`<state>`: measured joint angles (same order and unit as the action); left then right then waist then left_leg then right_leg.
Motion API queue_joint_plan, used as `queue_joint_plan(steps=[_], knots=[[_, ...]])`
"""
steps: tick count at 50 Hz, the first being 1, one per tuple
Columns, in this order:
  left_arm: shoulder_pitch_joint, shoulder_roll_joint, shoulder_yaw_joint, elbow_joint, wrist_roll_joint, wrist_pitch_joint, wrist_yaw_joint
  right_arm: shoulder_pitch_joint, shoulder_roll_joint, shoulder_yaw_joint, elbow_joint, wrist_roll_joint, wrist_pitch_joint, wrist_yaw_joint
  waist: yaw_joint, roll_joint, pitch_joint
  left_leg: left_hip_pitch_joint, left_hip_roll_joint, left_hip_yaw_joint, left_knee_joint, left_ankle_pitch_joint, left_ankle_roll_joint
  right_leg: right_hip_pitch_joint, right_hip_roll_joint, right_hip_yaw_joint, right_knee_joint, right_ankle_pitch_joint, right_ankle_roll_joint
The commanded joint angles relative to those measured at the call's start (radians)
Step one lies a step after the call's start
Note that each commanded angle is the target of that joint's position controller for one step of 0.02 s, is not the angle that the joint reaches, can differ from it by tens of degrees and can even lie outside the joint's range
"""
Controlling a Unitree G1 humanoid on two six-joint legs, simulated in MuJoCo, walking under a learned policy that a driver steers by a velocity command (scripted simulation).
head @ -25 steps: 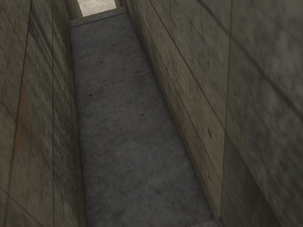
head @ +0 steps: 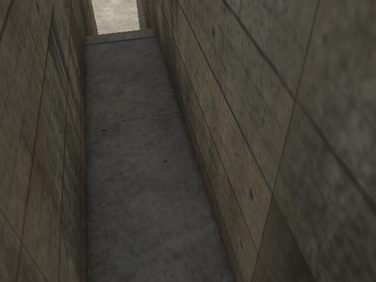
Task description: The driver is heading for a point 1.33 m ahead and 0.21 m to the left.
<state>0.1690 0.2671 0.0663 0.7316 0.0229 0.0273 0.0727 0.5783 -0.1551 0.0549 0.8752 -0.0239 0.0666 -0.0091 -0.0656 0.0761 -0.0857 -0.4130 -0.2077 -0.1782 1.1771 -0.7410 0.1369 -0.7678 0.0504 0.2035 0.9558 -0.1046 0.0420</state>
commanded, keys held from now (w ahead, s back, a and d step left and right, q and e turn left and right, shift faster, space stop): w+q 0.62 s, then w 0.38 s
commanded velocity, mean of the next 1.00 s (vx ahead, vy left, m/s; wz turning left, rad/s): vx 0.39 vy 0.00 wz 0.43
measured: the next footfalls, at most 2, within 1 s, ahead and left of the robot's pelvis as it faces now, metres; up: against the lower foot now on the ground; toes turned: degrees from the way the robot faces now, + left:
right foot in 0.48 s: +0.17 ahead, -0.20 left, -0.05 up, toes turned +18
right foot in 0.72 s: +0.21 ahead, -0.21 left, -0.22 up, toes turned +24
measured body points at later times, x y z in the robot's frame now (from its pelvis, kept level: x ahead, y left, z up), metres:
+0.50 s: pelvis +0.05 -0.04 +0.03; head +0.03 +0.00 +0.48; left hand +0.21 +0.26 -0.06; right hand +0.09 -0.30 -0.08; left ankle -0.08 +0.07 -0.65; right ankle +0.16 -0.20 -0.68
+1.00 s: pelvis +0.27 -0.07 -0.18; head +0.28 -0.08 +0.27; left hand +0.03 +0.09 -0.30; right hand +0.49 -0.24 -0.31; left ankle +0.37 +0.12 -0.84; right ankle +0.17 -0.22 -0.87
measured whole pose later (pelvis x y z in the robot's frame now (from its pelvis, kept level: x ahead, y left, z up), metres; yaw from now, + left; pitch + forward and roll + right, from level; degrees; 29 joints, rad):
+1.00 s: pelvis +0.27 -0.07 -0.18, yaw +21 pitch +0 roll +1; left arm 0.65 0.20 -0.02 1.07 -0.07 -0.08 0.07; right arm 0.13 -0.25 -0.01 0.85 -0.06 -0.03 0.02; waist 0.05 0.02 0.02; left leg -0.77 -0.02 -0.07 0.96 0.44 0.01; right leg -0.14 0.04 0.04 0.83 -0.68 -0.04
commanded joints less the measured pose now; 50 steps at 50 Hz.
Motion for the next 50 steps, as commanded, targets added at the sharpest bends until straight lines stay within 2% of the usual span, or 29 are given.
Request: queue_joint_plan(steps=[1, 3, 5, 7, 10, 12, 14, 15, 21, 23, 25, 29, 31, 32, 34, 36, 37, 38, 39, 40, 41, 42, 43, 44, 45, 47, 48, 49, 50], knots=[[-0.023, -0.069, -0.028, -0.055, 0.003, 0.043, -0.004, -0.108, -0.163, -0.053, -0.108, 0.025, -0.036, -0.015, 0.1, -0.062, 0.064, 0.026, 0.182, -0.451, -0.428, 0.579, 0.041, -0.089, 0.027, -0.088, 0.231, 0.074, 0.018], [-0.024, -0.062, -0.036, -0.062, 0.007, 0.036, -0.003, -0.115, -0.164, -0.059, -0.112, 0.025, -0.041, -0.034, 0.104, -0.032, 0.089, 0.046, 0.171, -0.397, -0.512, 0.414, 0.032, -0.068, 0.015, -0.095, 0.233, 0.203, 0.02], [-0.021, 0.016, -0.003, -0.032, 0.002, 0.012, 0.001, -0.111, -0.159, -0.064, -0.122, 0.035, -0.063, -0.03, 0.091, 0.051, 0.043, 0.163, 0.171, -0.34, -0.52, 0.375, 0.037, -0.017, -0.017, -0.076, 0.129, 0.217, 0.016], [-0.128, 0.043, 0.011, -0.072, 0.011, 0.002, -0.014, -0.014, -0.195, -0.082, -0.108, 0.046, -0.078, -0.03, 0.011, 0.051, 0.081, 0.232, 0.191, -0.419, -0.583, 0.366, 0.066, -0.043, 0.002, -0.078, 0.075, 0.257, 0.028], [-0.174, 0.072, 0.025, -0.08, 0.021, -0.02, -0.041, 0.034, -0.192, -0.093, -0.111, 0.048, -0.097, -0.023, -0.019, 0.113, 0.125, 0.333, 0.227, -0.487, -0.632, 0.311, 0.111, -0.108, 0.007, -0.032, -0.038, 0.245, 0.024], [-0.191, 0.082, 0.035, -0.073, 0.021, -0.033, -0.047, 0.019, -0.201, -0.098, -0.116, 0.052, -0.113, -0.029, -0.026, 0.128, 0.146, 0.34, 0.229, -0.528, -0.613, 0.321, 0.129, -0.099, -0.001, -0.001, -0.095, 0.253, 0.026], [-0.226, 0.091, 0.038, -0.077, -0.002, -0.047, -0.04, 0.006, -0.215, -0.103, -0.117, 0.041, -0.134, -0.019, -0.036, 0.132, 0.155, 0.35, 0.251, -0.588, -0.593, 0.368, 0.151, -0.114, -0.012, 0.017, -0.118, 0.213, 0.019], [-0.205, 0.102, 0.041, -0.063, 0.001, -0.05, -0.034, 0.015, -0.207, -0.108, -0.115, 0.055, -0.134, -0.02, -0.038, 0.119, 0.153, 0.336, 0.234, -0.594, -0.572, 0.382, 0.141, -0.097, -0.015, 0.03, -0.135, 0.186, 0.019], [-0.209, 0.078, 0.038, -0.067, 0.004, -0.067, -0.029, -0.046, -0.205, -0.095, -0.11, 0.039, -0.139, 0.001, -0.045, 0.148, 0.139, 0.247, 0.198, -0.588, -0.425, 0.621, 0.179, 0.014, -0.014, -0.017, -0.147, 0.084, 0.021], [-0.192, 0.001, 0.007, -0.082, -0.005, -0.067, -0.045, -0.092, -0.135, -0.076, -0.105, 0.055, -0.124, -0.007, -0.047, 0.032, 0.181, -0.008, 0.11, -0.475, -0.428, 0.539, 0.13, 0.257, 0.014, -0.093, -0.344, 0.363, 0.019], [-0.196, -0.001, 0.01, -0.099, -0.044, -0.062, -0.043, -0.092, -0.153, -0.079, -0.08, 0.023, -0.112, -0.009, -0.094, 0.057, 0.196, -0.092, 0.061, -0.455, -0.42, 0.48, 0.13, 0.415, 0.01, -0.108, -0.49, 0.377, 0.034], [-0.19, 0.044, 0.02, -0.109, -0.026, -0.089, -0.04, -0.044, -0.196, -0.098, -0.008, 0.005, -0.114, 0.007, -0.109, -0.043, 0.22, 0.011, 0.005, -0.395, -0.312, 0.603, 0.08, 0.473, 0.041, -0.124, -0.632, 0.404, 0.052], [-0.09, 0.016, 0.025, -0.059, -0.088, -0.092, -0.028, -0.052, -0.196, -0.111, 0.028, -0.002, -0.108, -0.009, -0.083, -0.052, 0.141, 0.039, -0.01, -0.35, -0.195, 0.554, 0.076, 0.657, -0.059, -0.08, -0.791, 0.569, 0.071], [0.005, 0.028, 0.036, -0.006, -0.094, -0.084, -0.023, -0.05, -0.175, -0.106, 0.039, 0.002, -0.099, -0.016, -0.06, -0.065, 0.111, 0.031, -0.018, -0.312, -0.081, 0.539, 0.073, 0.763, -0.107, -0.114, -0.884, 0.709, 0.066], [0.14, 0.036, 0.034, 0.05, -0.035, -0.04, -0.023, -0.04, -0.165, -0.103, 0.048, 0.006, -0.087, -0.008, -0.023, -0.1, 0.09, -0.032, -0.01, -0.227, 0.12, 0.424, 0.065, 0.953, -0.226, -0.119, -1.023, 0.884, 0.04], [0.416, 0.067, 0.042, 0.146, 0.011, -0.013, -0.032, -0.082, -0.148, -0.112, 0.052, -0.012, -0.09, 0.013, 0.127, -0.226, 0.046, -0.387, -0.025, -0.108, 0.491, -0.032, 0.072, 1.306, -0.261, -0.132, -0.809, 0.723, -0.034], [0.583, 0.1, 0.033, 0.194, 0.039, -0.019, -0.043, -0.038, -0.077, -0.107, 0.044, 0.0, -0.102, 0.022, 0.166, -0.333, -0.066, -0.681, -0.041, -0.009, 0.858, -0.31, 0.061, 1.583, -0.331, -0.151, -0.287, 1.147, -0.081], [0.448, 0.252, 0.081, 0.228, -0.017, -0.062, -0.055, -0.007, -0.081, -0.077, -0.043, 0.053, -0.108, 0.012, 0.072, -0.578, -0.147, -0.854, 0.08, 0.085, 0.797, -0.154, 0.043, 1.558, -0.537, 0.169, -0.283, 0.53, -0.366], [0.379, 0.15, 0.065, 0.217, -0.046, -0.078, -0.065, -0.065, -0.115, -0.076, -0.014, -0.006, -0.094, 0.002, 0.089, -0.42, -0.089, -0.896, 0.182, 0.079, 0.704, -0.001, 0.019, 1.354, -0.513, 0.24, -0.489, -0.161, -0.395], [0.379, -0.038, 0.001, 0.184, -0.031, -0.094, -0.069, -0.263, -0.155, -0.096, 0.009, -0.045, -0.092, -0.011, 0.213, -0.223, 0.068, -0.818, 0.134, 0.071, 0.669, 0.068, 0.032, 1.149, -0.311, -0.007, -0.525, 0.051, -0.282], [0.451, -0.077, -0.057, 0.199, -0.015, -0.103, -0.068, -0.39, -0.12, -0.087, -0.043, -0.036, -0.095, -0.01, 0.237, -0.222, 0.161, -0.77, 0.084, 0.119, 0.691, -0.004, 0.026, 0.947, -0.276, -0.039, -0.433, 0.557, -0.241], [0.507, -0.019, -0.065, 0.239, -0.023, -0.132, -0.033, -0.46, -0.11, -0.084, -0.101, -0.034, -0.113, -0.007, 0.157, -0.121, 0.191, -0.73, 0.155, 0.04, 0.289, 0.315, -0.036, 0.843, -0.306, -0.032, -0.402, 0.676, -0.232], [0.513, 0.061, -0.041, 0.282, -0.037, -0.134, -0.019, -0.388, -0.044, -0.066, -0.101, -0.049, -0.102, -0.003, 0.1, -0.223, 0.147, -0.739, 0.167, 0.062, 0.293, 0.337, -0.069, 0.84, -0.365, 0.071, -0.345, 0.653, -0.28], [0.342, -0.004, -0.068, 0.242, -0.063, -0.13, -0.011, -0.32, -0.026, -0.047, -0.081, -0.05, -0.101, 0.013, -0.007, -0.102, 0.142, -0.33, 0.224, 0.085, -0.126, 0.836, -0.143, 0.438, -0.286, -0.031, -0.485, 0.575, -0.243], [0.154, 0.075, -0.059, 0.186, -0.067, -0.132, -0.005, -0.199, 0.022, -0.032, -0.015, -0.06, -0.095, 0.016, -0.063, -0.232, 0.037, 0.0, 0.197, 0.11, 0.038, 1.05, -0.154, 0.212, -0.333, 0.064, -0.482, 0.324, -0.247], [0.27, 0.055, -0.066, 0.222, -0.112, -0.147, 0.008, -0.318, -0.113, -0.068, -0.038, -0.03, -0.101, 0.028, -0.013, -0.191, 0.116, -0.31, 0.193, 0.064, -0.09, 1.227, -0.135, 0.437, -0.243, 0.028, -0.302, 0.214, -0.217], [0.357, 0.026, -0.077, 0.253, -0.116, -0.143, 0.01, -0.408, -0.131, -0.073, -0.04, -0.019, -0.106, 0.032, 0.052, -0.182, 0.183, -0.382, 0.2, 0.091, -0.189, 1.211, -0.129, 0.487, -0.215, 0.03, -0.239, 0.176, -0.21], [0.335, 0.01, -0.083, 0.229, -0.1, -0.141, 0.009, -0.47, -0.12, -0.06, -0.076, -0.04, -0.11, 0.037, 0.056, -0.145, 0.202, -0.264, 0.195, 0.13, -0.336, 1.398, -0.139, 0.367, -0.16, -0.009, -0.191, 0.014, -0.206], [0.334, -0.005, -0.089, 0.227, -0.098, -0.14, 0.003, -0.498, -0.096, -0.054, -0.078, -0.034, -0.119, 0.044, 0.064, -0.083, 0.221, -0.038, 0.151, 0.199, -0.429, 1.471, -0.147, 0.198, -0.116, -0.051, -0.172, -0.052, -0.194]])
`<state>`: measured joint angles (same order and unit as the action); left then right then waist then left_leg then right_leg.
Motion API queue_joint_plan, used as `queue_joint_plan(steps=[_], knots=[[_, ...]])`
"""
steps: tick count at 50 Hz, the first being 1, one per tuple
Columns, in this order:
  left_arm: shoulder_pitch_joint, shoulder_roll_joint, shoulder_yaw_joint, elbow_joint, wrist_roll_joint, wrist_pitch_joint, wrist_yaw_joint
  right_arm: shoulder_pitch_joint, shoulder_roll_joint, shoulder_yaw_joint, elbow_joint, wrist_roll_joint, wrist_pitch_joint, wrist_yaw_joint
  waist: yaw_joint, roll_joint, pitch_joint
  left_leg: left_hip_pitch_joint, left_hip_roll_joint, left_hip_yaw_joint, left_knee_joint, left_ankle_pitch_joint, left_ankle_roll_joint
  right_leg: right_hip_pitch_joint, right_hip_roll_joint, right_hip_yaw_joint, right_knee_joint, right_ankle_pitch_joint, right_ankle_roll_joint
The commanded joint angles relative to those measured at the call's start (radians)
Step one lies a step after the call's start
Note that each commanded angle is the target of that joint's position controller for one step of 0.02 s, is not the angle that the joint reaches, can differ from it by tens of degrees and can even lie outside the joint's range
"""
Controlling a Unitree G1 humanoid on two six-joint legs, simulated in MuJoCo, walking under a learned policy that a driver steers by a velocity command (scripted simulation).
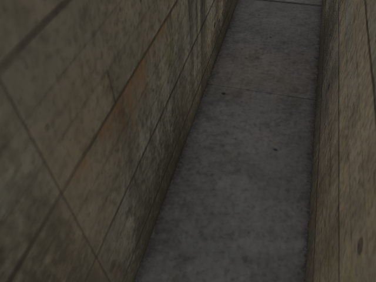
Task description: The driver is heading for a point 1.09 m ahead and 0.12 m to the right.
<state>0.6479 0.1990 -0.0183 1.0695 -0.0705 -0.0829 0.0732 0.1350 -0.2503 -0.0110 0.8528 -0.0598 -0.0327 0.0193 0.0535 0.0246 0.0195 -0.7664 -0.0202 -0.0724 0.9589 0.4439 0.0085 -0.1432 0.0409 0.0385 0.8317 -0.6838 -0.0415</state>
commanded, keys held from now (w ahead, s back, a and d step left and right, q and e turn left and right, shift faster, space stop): w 1.00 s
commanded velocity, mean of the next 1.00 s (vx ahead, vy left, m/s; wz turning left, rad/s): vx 0.50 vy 0.00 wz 0.03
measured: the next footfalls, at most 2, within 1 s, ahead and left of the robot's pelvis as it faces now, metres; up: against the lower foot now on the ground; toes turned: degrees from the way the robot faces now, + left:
left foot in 0.16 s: +0.16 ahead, +0.09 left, -0.22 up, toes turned +0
right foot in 0.56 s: +0.34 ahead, -0.12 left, -0.44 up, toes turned -1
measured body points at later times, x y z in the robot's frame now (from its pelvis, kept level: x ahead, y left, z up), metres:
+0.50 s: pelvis +0.26 -0.02 -0.27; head +0.24 -0.02 +0.18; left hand +0.36 +0.22 -0.40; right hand +0.16 -0.26 -0.42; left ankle +0.12 +0.09 -0.91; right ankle +0.36 -0.14 -0.99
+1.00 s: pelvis +0.56 -0.06 -0.50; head +0.57 -0.08 -0.06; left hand +0.41 +0.15 -0.63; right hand +0.79 -0.26 -0.61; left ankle +0.75 +0.05 -1.21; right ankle +0.30 -0.12 -1.12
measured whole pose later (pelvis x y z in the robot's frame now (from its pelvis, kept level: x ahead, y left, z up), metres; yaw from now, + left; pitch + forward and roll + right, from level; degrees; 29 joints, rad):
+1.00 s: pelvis +0.56 -0.06 -0.50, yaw -2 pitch +1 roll -1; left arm 0.61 0.15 -0.02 1.11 0.00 -0.11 0.05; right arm -0.04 -0.21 -0.01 0.90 -0.05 -0.05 0.03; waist 0.14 0.06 -0.02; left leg -0.59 0.01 0.00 0.55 0.49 0.02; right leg -0.01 0.13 -0.01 0.98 -0.84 -0.12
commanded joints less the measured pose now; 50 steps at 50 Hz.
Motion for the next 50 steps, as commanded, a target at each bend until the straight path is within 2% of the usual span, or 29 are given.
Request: queue_joint_plan(steps=[1, 3, 4, 5, 6, 7, 8, 9, 12, 14, 16, 19, 23, 25, 27, 28, 29, 30, 32, 33, 34, 35, 36, 37, 38, 41, 43, 49, 50], knots=[[-0.115, 0.07, -0.002, -0.102, 0.005, -0.04, -0.027, -0.066, 0.028, 0.025, -0.068, 0.019, -0.029, 0.006, -0.017, 0.003, 0.129, 0.487, -0.052, 0.142, -0.288, 0.282, -0.024, -0.508, -0.09, 0.092, -0.044, 0.517, -0.119], [-0.076, 0.088, 0.005, -0.06, 0.014, -0.043, -0.041, -0.082, 0.063, 0.035, -0.094, 0.05, -0.017, -0.015, 0.035, -0.1, 0.15, 0.55, -0.005, 0.086, -0.43, 0.225, -0.02, -0.446, -0.069, 0.106, 0.085, 0.535, -0.145], [-0.092, 0.088, 0.008, -0.055, 0.046, -0.038, -0.039, -0.051, 0.05, 0.022, -0.084, 0.035, -0.012, -0.027, 0.034, -0.133, 0.102, 0.556, -0.011, 0.105, -0.399, 0.178, -0.011, -0.394, -0.076, 0.124, 0.211, 0.566, -0.162], [-0.155, 0.096, 0.011, -0.071, 0.063, -0.028, -0.036, 0.083, 0.016, 0.003, -0.04, 0.035, -0.004, -0.036, -0.027, -0.195, 0.074, 0.577, 0.035, 0.036, -0.436, 0.054, 0.025, -0.352, -0.086, 0.167, 0.383, 0.728, -0.185], [-0.163, 0.104, 0.014, -0.065, 0.065, -0.029, -0.055, 0.226, -0.04, -0.017, 0.01, 0.027, -0.003, -0.046, -0.091, -0.131, 0.016, 0.732, -0.017, 0.106, -0.464, -0.069, 0.037, -0.381, -0.079, 0.127, 0.553, 0.994, -0.171], [-0.084, 0.097, 0.021, -0.05, 0.071, 0.0, -0.045, 0.316, -0.076, -0.03, 0.059, 0.033, -0.013, -0.028, -0.109, 0.028, 0.127, 0.799, 0.088, -0.004, -0.931, -0.107, 0.093, -0.445, -0.015, 0.124, 0.803, 0.891, -0.147], [-0.171, 0.067, 0.021, -0.033, 0.12, 0.017, -0.053, 0.525, -0.106, -0.052, 0.129, 0.022, 0.0, -0.027, -0.211, 0.11, 0.075, 1.154, 0.196, -0.049, -0.79, 0.226, 0.159, -0.785, 0.113, -0.008, 1.218, -0.001, -0.148], [-0.011, 0.034, 0.021, -0.086, 0.067, 0.016, -0.04, 0.541, -0.148, -0.045, 0.141, -0.008, -0.01, -0.005, -0.074, 0.14, -0.101, 1.424, 0.384, -0.149, -0.208, 0.904, 0.179, -1.073, 0.067, -0.009, 1.377, -0.309, -0.109], [-0.003, 0.067, 0.038, -0.048, 0.122, 0.021, -0.024, 0.364, -0.118, -0.066, 0.127, 0.035, -0.044, -0.009, -0.012, 0.111, -0.12, 0.974, 0.438, -0.335, -0.4, -0.432, 0.378, -1.034, -0.101, 0.11, 0.94, 0.075, -0.058], [-0.277, 0.082, 0.05, -0.093, 0.135, 0.022, -0.046, 0.231, 0.034, 0.004, 0.119, 0.04, -0.072, -0.034, 0.007, -0.007, 0.126, 0.381, 0.35, -0.27, -0.482, -0.518, 0.328, -0.816, -0.11, 0.158, 0.481, 0.53, 0.075], [-0.248, 0.036, 0.05, -0.044, 0.134, 0.036, -0.049, 0.277, -0.053, -0.019, 0.159, 0.047, -0.074, -0.037, 0.031, 0.027, 0.049, 0.126, 0.245, -0.146, -0.476, -0.274, 0.278, -0.363, -0.057, 0.016, 0.395, 0.812, 0.098], [-0.313, 0.015, 0.04, -0.081, 0.103, 0.009, -0.075, 0.178, 0.004, -0.014, 0.188, 0.11, -0.093, -0.043, 0.048, 0.015, 0.007, -0.019, 0.085, -0.007, -0.331, -0.814, 0.165, -0.103, -0.024, -0.008, 0.043, 1.394, 0.044], [-0.458, 0.027, 0.03, -0.157, 0.108, 0.014, -0.063, 0.248, -0.027, -0.016, 0.207, 0.057, -0.074, -0.041, -0.048, 0.073, 0.106, 0.124, 0.108, -0.047, -0.143, -0.837, 0.169, -0.122, -0.057, -0.001, -0.181, 1.284, 0.021], [-0.411, 0.068, 0.046, -0.161, 0.081, 0.0, -0.042, 0.307, -0.021, -0.015, 0.22, 0.005, -0.06, -0.043, -0.088, 0.038, 0.128, 0.315, 0.076, -0.059, 0.07, -0.693, 0.197, -0.162, -0.074, -0.032, -0.406, 1.158, 0.008], [-0.092, 0.159, 0.089, -0.063, 0.072, 0.027, -0.046, 0.295, -0.069, -0.029, 0.224, -0.027, -0.025, -0.042, 0.026, 0.048, 0.036, 0.354, 0.078, -0.086, 0.398, -0.385, 0.236, 0.114, -0.133, -0.044, -0.519, 1.008, -0.022], [-0.121, 0.178, 0.089, -0.056, 0.097, 0.033, -0.054, 0.376, -0.047, -0.029, 0.23, -0.014, -0.016, -0.033, -0.021, -0.06, 0.068, 0.356, 0.015, -0.078, 0.514, -0.438, 0.238, 0.148, -0.143, -0.015, -0.698, 0.873, -0.021], [0.021, 0.2, 0.095, 0.009, 0.138, 0.017, -0.078, 0.399, 0.013, -0.025, 0.234, -0.014, -0.018, -0.018, 0.009, -0.225, 0.048, 0.084, -0.079, -0.041, 0.864, -1.048, 0.23, 0.404, -0.238, 0.072, -0.551, 1.217, -0.076], [0.116, 0.21, 0.091, 0.04, 0.155, 0.001, -0.1, 0.428, 0.095, -0.012, 0.216, 0.043, -0.023, -0.033, -0.01, -0.274, -0.011, -0.343, -0.116, 0.036, 1.141, -1.439, 0.192, 0.687, -0.327, 0.085, -0.07, 1.704, -0.08], [0.129, 0.167, 0.072, 0.054, 0.078, 0.002, -0.109, 0.354, 0.036, -0.002, 0.173, -0.022, -0.016, -0.048, 0.005, -0.206, -0.043, -0.603, -0.045, 0.038, 1.198, -1.272, 0.185, 0.553, -0.377, 0.274, -0.081, 1.189, -0.186], [0.141, 0.216, 0.088, 0.057, 0.049, -0.008, -0.083, 0.256, 0.032, 0.007, 0.122, -0.026, -0.023, -0.034, 0.026, -0.321, -0.018, -0.592, -0.007, -0.019, 1.056, -1.191, 0.149, 0.351, -0.46, 0.557, -0.302, 0.517, -0.309], [0.077, 0.148, 0.059, 0.053, 0.055, -0.004, -0.079, 0.158, -0.001, 0.002, 0.116, -0.033, -0.007, -0.024, -0.009, -0.218, 0.112, -0.604, 0.014, 0.002, 1.077, -1.141, 0.121, 0.181, -0.434, 0.58, -0.396, 0.288, -0.282], [-0.032, 0.109, 0.03, 0.021, 0.077, -0.021, -0.064, 0.055, -0.012, -0.004, 0.09, -0.02, -0.013, -0.025, -0.04, -0.051, 0.199, -0.512, 0.054, -0.114, 0.677, -0.747, 0.074, 0.011, -0.348, 0.41, -0.353, 0.408, -0.204], [-0.025, 0.114, 0.024, 0.035, 0.092, -0.028, -0.057, 0.057, 0.022, 0.004, 0.093, -0.001, -0.007, -0.019, -0.049, -0.107, 0.19, -0.444, 0.021, -0.061, 0.671, -0.736, 0.047, -0.08, -0.325, 0.385, -0.295, 0.64, -0.179], [-0.177, 0.086, 0.006, -0.038, 0.073, -0.034, -0.041, -0.018, 0.008, 0.009, 0.055, 0.01, -0.003, -0.005, -0.117, 0.039, 0.198, -0.123, 0.057, 0.003, 0.234, -0.449, -0.023, -0.371, -0.242, 0.208, -0.408, 0.678, -0.15], [-0.175, 0.155, 0.024, -0.043, 0.07, -0.043, -0.04, 0.024, 0.034, 0.012, 0.098, -0.003, 0.008, 0.003, -0.1, -0.049, 0.11, 0.046, 0.025, 0.083, 0.255, -0.285, -0.039, -0.397, -0.243, 0.211, -0.456, 0.711, -0.151], [-0.088, 0.08, 0.011, 0.0, 0.013, -0.068, -0.024, -0.082, 0.01, 0.002, 0.06, 0.01, -0.009, 0.02, -0.057, -0.118, 0.118, 0.058, 0.035, 0.054, -0.076, 0.142, -0.026, -0.302, -0.16, 0.139, -0.265, 0.55, -0.114], [-0.055, 0.065, 0.005, 0.003, 0.013, -0.056, -0.023, -0.188, 0.034, 0.004, 0.026, -0.023, -0.011, 0.026, -0.009, -0.107, 0.151, 0.048, 0.028, 0.039, -0.168, 0.19, 0.004, -0.217, -0.149, 0.191, -0.211, 0.537, -0.138], [0.024, 0.049, 0.016, 0.033, 0.092, -0.025, -0.012, -0.307, 0.054, 0.012, -0.026, 0.013, -0.036, 0.014, 0.123, -0.101, 0.152, 0.177, 0.016, 0.108, -0.489, 0.029, 0.012, -0.026, -0.071, 0.128, 0.029, 0.79, -0.098], [0.06, 0.033, 0.014, 0.048, 0.104, -0.018, -0.022, -0.318, 0.047, 0.011, -0.01, 0.024, -0.046, 0.014, 0.141, -0.019, 0.12, 0.26, -0.004, 0.14, -0.542, -0.013, 0.005, 0.01, -0.056, 0.127, 0.068, 0.855, -0.094]])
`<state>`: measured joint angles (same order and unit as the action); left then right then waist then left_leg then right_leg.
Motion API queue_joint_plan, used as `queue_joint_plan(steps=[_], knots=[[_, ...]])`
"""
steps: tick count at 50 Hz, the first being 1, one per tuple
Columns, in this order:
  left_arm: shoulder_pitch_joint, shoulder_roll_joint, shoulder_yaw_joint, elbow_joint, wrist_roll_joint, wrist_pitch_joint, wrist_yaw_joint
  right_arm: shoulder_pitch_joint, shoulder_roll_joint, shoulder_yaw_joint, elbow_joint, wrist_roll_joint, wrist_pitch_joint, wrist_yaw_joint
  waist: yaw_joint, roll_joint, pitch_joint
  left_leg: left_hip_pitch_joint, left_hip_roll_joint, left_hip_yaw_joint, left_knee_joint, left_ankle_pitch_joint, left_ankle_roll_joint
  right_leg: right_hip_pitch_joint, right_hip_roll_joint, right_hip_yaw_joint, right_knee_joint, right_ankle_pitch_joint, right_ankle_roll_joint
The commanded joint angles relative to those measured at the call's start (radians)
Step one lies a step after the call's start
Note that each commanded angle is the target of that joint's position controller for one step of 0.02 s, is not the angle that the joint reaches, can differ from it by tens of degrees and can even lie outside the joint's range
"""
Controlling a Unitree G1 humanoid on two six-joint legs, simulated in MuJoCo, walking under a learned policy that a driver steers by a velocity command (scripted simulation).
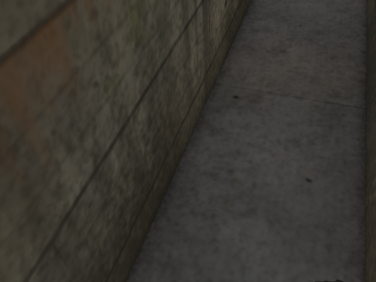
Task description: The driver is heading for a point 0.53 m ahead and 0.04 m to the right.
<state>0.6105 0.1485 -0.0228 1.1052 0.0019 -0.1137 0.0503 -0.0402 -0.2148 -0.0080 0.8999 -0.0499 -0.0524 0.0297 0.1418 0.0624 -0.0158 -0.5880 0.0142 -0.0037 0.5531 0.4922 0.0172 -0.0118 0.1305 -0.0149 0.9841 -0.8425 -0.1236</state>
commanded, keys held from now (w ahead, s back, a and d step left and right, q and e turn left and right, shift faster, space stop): w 0.36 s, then no key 0.64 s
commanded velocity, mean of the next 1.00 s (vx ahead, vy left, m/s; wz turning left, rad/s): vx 0.29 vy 0.00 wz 0.00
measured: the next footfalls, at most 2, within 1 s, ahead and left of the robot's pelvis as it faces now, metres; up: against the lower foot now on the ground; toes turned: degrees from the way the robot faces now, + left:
left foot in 0.08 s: +0.19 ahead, +0.09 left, -0.22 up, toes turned +3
right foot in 0.40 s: +0.53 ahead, -0.11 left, -0.22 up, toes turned +3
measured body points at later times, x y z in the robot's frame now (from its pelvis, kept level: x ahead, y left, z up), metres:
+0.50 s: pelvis +0.38 -0.03 -0.13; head +0.42 -0.05 +0.32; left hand +0.54 +0.20 -0.25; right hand +0.36 -0.29 -0.28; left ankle +0.21 +0.08 -0.73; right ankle +0.49 -0.11 -0.84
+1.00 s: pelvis +0.55 -0.02 -0.10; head +0.57 -0.01 +0.34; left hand +0.57 +0.23 -0.26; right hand +0.63 -0.26 -0.24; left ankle +0.59 +0.08 -0.84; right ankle +0.50 -0.13 -0.81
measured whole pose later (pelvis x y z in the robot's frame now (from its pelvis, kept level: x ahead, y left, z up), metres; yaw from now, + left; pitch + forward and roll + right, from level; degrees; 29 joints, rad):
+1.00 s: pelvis +0.55 -0.02 -0.10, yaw +1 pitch -1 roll +0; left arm 0.25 0.22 0.03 1.03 0.00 -0.01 0.02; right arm 0.24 -0.15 -0.03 0.90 -0.03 -0.02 -0.10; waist 0.02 -0.03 0.06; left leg -0.27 -0.01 0.04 0.47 -0.19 0.03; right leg -0.25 0.05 0.05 0.75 -0.53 -0.08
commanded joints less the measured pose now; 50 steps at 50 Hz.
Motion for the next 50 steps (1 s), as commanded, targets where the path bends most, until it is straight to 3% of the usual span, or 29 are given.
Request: queue_joint_plan(steps=[1, 2, 3, 4, 5, 6, 7, 8, 9, 10, 11, 13, 16, 18, 20, 21, 22, 23, 25, 31, 32, 37, 38, 40, 43, 44, 45, 47, 50], knots=[[0.127, 0.093, 0.028, 0.038, 0.02, 0.02, 0.006, -0.047, 0.016, 0.013, -0.02, 0.018, -0.039, -0.005, 0.022, -0.078, 0.136, 0.182, -0.055, 0.083, -0.214, -0.083, 0.018, -0.117, -0.124, 0.187, 0.071, 1.145, -0.016], [0.11, 0.126, 0.04, 0.042, 0.02, 0.036, 0.018, 0.125, -0.029, -0.01, 0.045, 0.024, -0.038, -0.02, -0.062, -0.065, 0.114, 0.305, 0.006, 0.008, -0.329, -0.055, 0.032, -0.127, -0.157, 0.209, 0.281, 1.192, -0.028], [0.008, 0.137, 0.056, 0.019, 0.01, 0.029, 0.026, 0.363, -0.095, -0.044, 0.123, -0.005, -0.03, -0.037, -0.197, -0.033, 0.101, 0.557, 0.059, -0.016, -0.463, 0.044, 0.046, -0.325, -0.117, 0.13, 0.544, 0.96, -0.009], [-0.14, 0.154, 0.081, -0.022, 0.023, 0.027, 0.016, 0.579, -0.177, -0.074, 0.197, -0.007, -0.017, -0.055, -0.303, 0.105, 0.033, 0.94, 0.164, -0.083, -0.354, 0.232, 0.119, -0.655, 0.006, 0.035, 0.912, 0.092, 0.01], [-0.065, 0.11, 0.076, -0.069, -0.019, 0.014, 0.019, 0.65, -0.218, -0.071, 0.184, -0.027, -0.03, -0.04, -0.246, 0.089, -0.108, 1.253, 0.296, -0.163, 0.093, 0.65, 0.136, -0.959, -0.02, 0.12, 0.997, -0.066, 0.017], [-0.087, 0.14, 0.079, -0.08, -0.047, 0.003, 0.015, 0.641, -0.181, -0.066, 0.147, -0.053, -0.039, -0.034, -0.305, 0.143, -0.161, 1.469, 0.409, -0.293, 0.12, 0.51, 0.285, -1.295, -0.056, 0.155, 0.96, -0.009, 0.048], [-0.133, 0.149, 0.073, -0.079, -0.001, 0.008, 0.003, 0.595, -0.136, -0.067, 0.124, -0.017, -0.03, -0.038, -0.283, 0.068, -0.22, 1.379, 0.377, -0.279, 0.065, 0.117, 0.301, -1.309, -0.126, 0.138, 0.914, 0.058, 0.02], [-0.205, 0.16, 0.078, -0.118, 0.012, -0.01, -0.012, 0.518, -0.153, -0.084, 0.119, -0.017, -0.042, -0.077, -0.255, 0.084, -0.233, 1.248, 0.377, -0.357, 0.018, -0.378, 0.346, -1.327, -0.164, 0.218, 0.752, 0.229, 0.053], [-0.288, 0.138, 0.08, -0.11, 0.044, -0.002, -0.029, 0.39, -0.075, -0.063, 0.087, -0.002, -0.043, -0.099, -0.172, -0.115, -0.093, 0.856, 0.267, -0.28, -0.145, -0.499, 0.281, -1.155, -0.18, 0.132, 0.504, 0.395, 0.089], [-0.293, 0.105, 0.076, -0.123, 0.069, 0.007, -0.046, 0.347, -0.083, -0.058, 0.054, 0.001, -0.048, -0.106, -0.121, -0.058, -0.04, 0.542, 0.313, -0.317, -0.206, -0.376, 0.323, -0.918, -0.211, 0.143, 0.292, 0.521, 0.112], [-0.332, 0.08, 0.069, -0.111, 0.065, 0.018, -0.039, 0.342, -0.075, -0.057, 0.052, -0.005, -0.056, -0.1, -0.093, -0.106, 0.011, 0.321, 0.282, -0.266, -0.223, -0.183, 0.311, -0.741, -0.229, 0.124, 0.164, 0.608, 0.13], [-0.372, 0.027, 0.044, -0.112, 0.04, 0.017, -0.041, 0.295, -0.086, -0.068, 0.028, 0.038, -0.063, -0.09, -0.077, -0.046, 0.007, 0.084, 0.156, -0.098, -0.222, -0.093, 0.23, -0.41, -0.204, 0.06, -0.132, 0.816, 0.101], [-0.444, 0.067, 0.044, -0.127, 0.022, 0.025, -0.048, 0.345, -0.11, -0.082, 0.025, 0.075, -0.057, -0.064, -0.108, 0.028, -0.022, 0.192, 0.124, -0.104, -0.217, -0.21, 0.168, -0.303, -0.152, 0.007, -0.274, 0.943, 0.064], [-0.529, 0.102, 0.052, -0.154, 0.04, 0.026, -0.055, 0.404, -0.125, -0.089, 0.031, 0.068, -0.046, -0.058, -0.138, 0.032, 0.041, 0.351, 0.139, -0.13, -0.179, -0.196, 0.147, -0.392, -0.139, -0.014, -0.343, 0.834, 0.027], [-0.306, 0.13, 0.071, -0.072, 0.054, 0.012, -0.056, 0.445, -0.128, -0.089, 0.04, 0.055, -0.031, -0.061, -0.048, -0.036, -0.033, 0.405, 0.075, -0.07, 0.136, -0.034, 0.111, -0.177, -0.078, -0.046, -0.41, 0.853, -0.012], [-0.164, 0.226, 0.099, -0.041, 0.063, -0.002, -0.052, 0.529, -0.091, -0.079, 0.03, 0.059, -0.028, -0.062, -0.013, -0.165, -0.118, 0.238, 0.017, -0.019, 0.42, -0.284, 0.082, 0.066, -0.256, 0.162, -0.383, 1.061, -0.072], [-0.116, 0.298, 0.126, -0.04, 0.024, 0.006, -0.045, 0.645, -0.004, -0.063, 0.037, 0.077, -0.015, -0.065, -0.026, -0.378, -0.279, 0.019, -0.118, 0.058, 0.895, -1.107, 0.046, 0.272, -0.549, 0.593, -0.481, 1.12, -0.257], [-0.128, 0.266, 0.114, -0.064, -0.015, 0.02, -0.04, 0.538, -0.079, -0.08, 0.024, 0.024, -0.009, -0.075, 0.004, -0.199, -0.266, -0.048, -0.105, -0.014, 0.969, -1.058, 0.073, 0.229, -0.492, 0.654, -0.544, 0.874, -0.221], [-0.291, 0.206, 0.097, -0.104, 0.016, 0.026, -0.01, 0.411, -0.039, -0.07, -0.023, 0.026, -0.004, -0.095, -0.048, -0.129, -0.045, -0.141, -0.03, -0.039, 0.876, -0.978, 0.078, 0.03, -0.431, 0.464, -0.579, 0.904, -0.171], [-0.329, 0.148, 0.063, -0.131, 0.024, 0.016, 0.001, 0.389, 0.0, -0.071, -0.017, 0.03, 0.073, -0.104, -0.172, -0.114, -0.036, 0.108, -0.016, -0.038, 0.51, -0.868, 0.022, -0.178, -0.362, 0.239, -0.639, 1.348, -0.143], [-0.341, 0.156, 0.062, -0.148, 0.015, 0.013, -0.003, 0.362, 0.006, -0.067, -0.024, 0.049, 0.069, -0.106, -0.181, -0.139, -0.048, 0.144, -0.012, -0.03, 0.418, -0.841, 0.013, -0.178, -0.349, 0.217, -0.656, 1.329, -0.133], [-0.353, 0.172, 0.059, -0.153, -0.007, 0.019, -0.018, 0.219, 0.009, -0.057, -0.024, 0.061, 0.087, -0.106, -0.158, -0.184, -0.008, 0.296, -0.024, 0.014, 0.153, -0.67, 0.004, -0.224, -0.303, 0.143, -0.661, 1.224, -0.083], [-0.33, 0.19, 0.064, -0.147, 0.005, 0.018, -0.02, 0.212, -0.001, -0.055, -0.033, 0.036, 0.08, -0.103, -0.138, -0.176, 0.019, 0.292, -0.042, 0.049, 0.141, -0.668, 0.011, -0.213, -0.314, 0.141, -0.663, 1.24, -0.087], [-0.271, 0.176, 0.059, -0.121, 0.013, 0.032, -0.021, 0.25, 0.022, -0.048, -0.016, 0.044, 0.068, -0.116, -0.136, -0.17, 0.059, 0.342, -0.039, 0.058, 0.049, -0.638, 0.018, -0.216, -0.321, 0.152, -0.626, 1.238, -0.093], [-0.284, 0.18, 0.06, -0.115, -0.027, 0.033, -0.016, 0.357, -0.026, -0.064, 0.014, 0.016, 0.042, -0.13, -0.178, -0.146, 0.045, 0.524, -0.02, 0.04, -0.174, -0.49, 0.046, -0.235, -0.246, 0.131, -0.469, 1.24, -0.026], [-0.243, 0.148, 0.051, -0.112, -0.029, 0.027, -0.018, 0.409, -0.093, -0.075, 0.006, 0.003, 0.019, -0.139, -0.166, -0.079, -0.01, 0.653, 0.167, -0.131, -0.147, -0.147, 0.094, -0.32, -0.189, 0.11, -0.399, 0.964, 0.02], [-0.131, 0.097, 0.044, -0.088, -0.036, 0.051, -0.02, 0.405, -0.133, -0.077, -0.011, 0.02, 0.016, -0.138, -0.12, 0.081, -0.088, 0.617, 0.344, -0.287, -0.133, 0.081, 0.257, -0.286, -0.101, 0.054, -0.274, 0.507, 0.054], [-0.229, 0.156, 0.066, -0.083, -0.002, 0.105, -0.026, 0.393, -0.077, -0.05, -0.018, 0.029, 0.02, -0.124, -0.15, 0.062, -0.043, 0.511, 0.362, -0.341, -0.204, -0.138, 0.298, -0.333, -0.094, 0.112, -0.107, 0.2, 0.036], [-0.299, 0.13, 0.058, -0.092, -0.003, 0.129, -0.02, 0.304, -0.058, -0.033, -0.046, 0.02, 0.031, -0.133, -0.117, 0.056, 0.037, 0.38, 0.244, -0.209, -0.262, -0.34, 0.183, -0.265, -0.109, 0.087, -0.268, 0.342, 0.041]])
